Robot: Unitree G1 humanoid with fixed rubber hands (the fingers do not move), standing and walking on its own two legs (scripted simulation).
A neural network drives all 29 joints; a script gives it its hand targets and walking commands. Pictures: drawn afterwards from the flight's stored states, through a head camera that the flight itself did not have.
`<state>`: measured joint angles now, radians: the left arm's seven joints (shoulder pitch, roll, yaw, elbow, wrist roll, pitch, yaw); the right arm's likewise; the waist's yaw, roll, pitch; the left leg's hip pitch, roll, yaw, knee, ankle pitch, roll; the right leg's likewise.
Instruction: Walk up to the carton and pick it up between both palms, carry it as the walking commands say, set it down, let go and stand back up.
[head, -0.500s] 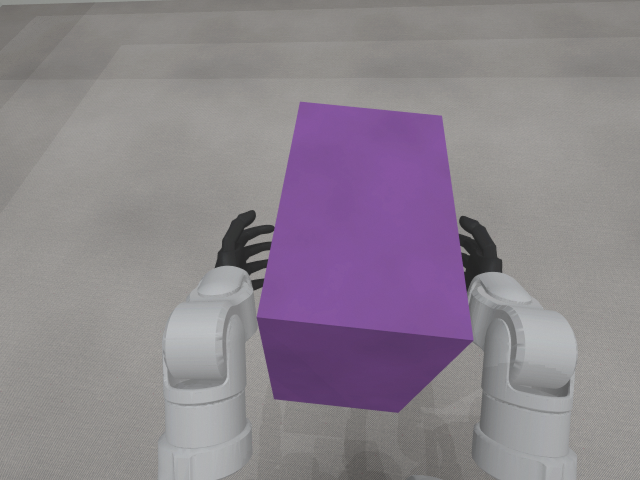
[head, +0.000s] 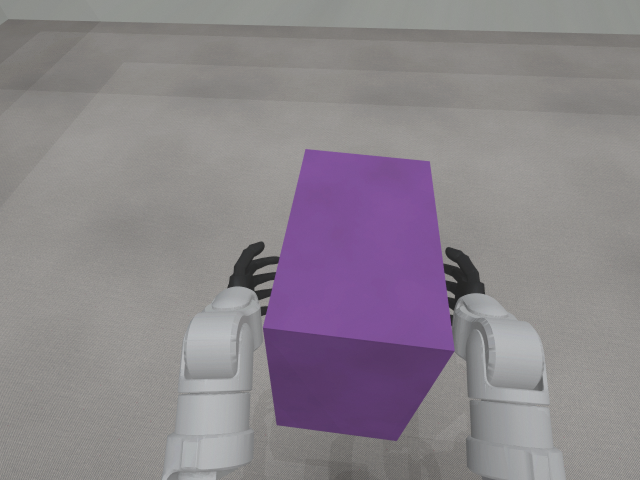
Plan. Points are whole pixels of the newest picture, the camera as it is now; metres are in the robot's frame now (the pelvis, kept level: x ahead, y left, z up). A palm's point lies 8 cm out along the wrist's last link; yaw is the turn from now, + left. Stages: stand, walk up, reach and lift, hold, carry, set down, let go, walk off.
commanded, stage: carry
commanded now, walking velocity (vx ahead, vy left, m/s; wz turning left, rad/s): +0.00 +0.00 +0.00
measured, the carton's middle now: (351, 296) +0.35 -0.01 -0.01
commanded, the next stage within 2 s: hold in 1.10 s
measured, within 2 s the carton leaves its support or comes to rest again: neither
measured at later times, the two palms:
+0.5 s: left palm (242, 348) +0.26 +0.12 +0.03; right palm (470, 352) +0.25 -0.14 +0.03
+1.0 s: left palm (238, 354) +0.25 +0.13 +0.03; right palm (468, 359) +0.25 -0.14 +0.03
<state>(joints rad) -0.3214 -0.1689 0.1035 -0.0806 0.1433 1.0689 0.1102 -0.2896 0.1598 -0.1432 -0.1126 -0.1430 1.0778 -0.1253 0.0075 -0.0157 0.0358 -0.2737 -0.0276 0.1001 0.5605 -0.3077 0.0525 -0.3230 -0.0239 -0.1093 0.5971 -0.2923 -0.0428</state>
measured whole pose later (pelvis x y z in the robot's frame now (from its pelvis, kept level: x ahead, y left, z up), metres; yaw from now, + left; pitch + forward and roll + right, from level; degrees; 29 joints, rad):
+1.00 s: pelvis -0.05 +0.00 +0.00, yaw +0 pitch -3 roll +1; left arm -0.29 -0.16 0.14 0.23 0.16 0.77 0.09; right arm -0.27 0.15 -0.14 0.21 -0.20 0.78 -0.11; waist 0.01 -0.02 0.01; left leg -0.28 -0.03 0.10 0.56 -0.24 0.06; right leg -0.32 -0.03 -0.11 0.60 -0.23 -0.05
